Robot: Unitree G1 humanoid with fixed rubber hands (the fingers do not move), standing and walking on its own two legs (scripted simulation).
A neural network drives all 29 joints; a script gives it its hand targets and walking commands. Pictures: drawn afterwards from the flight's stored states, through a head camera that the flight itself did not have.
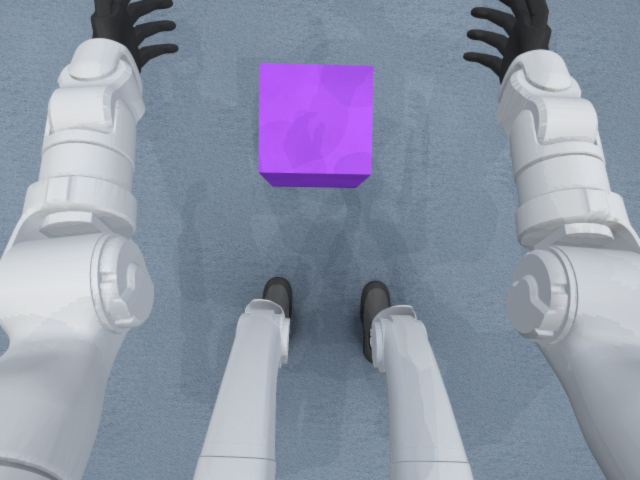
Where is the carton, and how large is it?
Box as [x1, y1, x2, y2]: [258, 63, 373, 187]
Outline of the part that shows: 260,63 258,171 271,185 275,186 356,187 370,174 373,66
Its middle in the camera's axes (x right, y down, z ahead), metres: -0.01 -0.23 +0.84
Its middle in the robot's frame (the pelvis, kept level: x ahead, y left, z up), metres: +0.56 +0.04 -0.54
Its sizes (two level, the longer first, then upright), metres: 0.210 0.200 0.250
